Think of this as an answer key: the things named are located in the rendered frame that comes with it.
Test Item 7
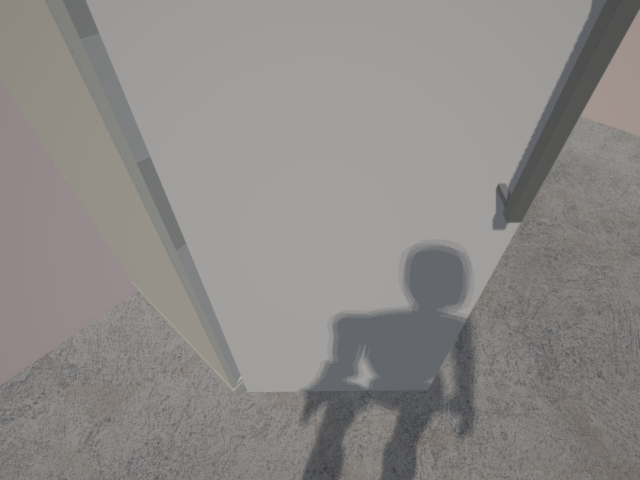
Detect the handle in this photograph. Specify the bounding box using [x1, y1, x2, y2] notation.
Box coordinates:
[496, 0, 640, 223]

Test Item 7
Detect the fridge door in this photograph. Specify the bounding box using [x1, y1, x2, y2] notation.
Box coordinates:
[86, 0, 606, 392]

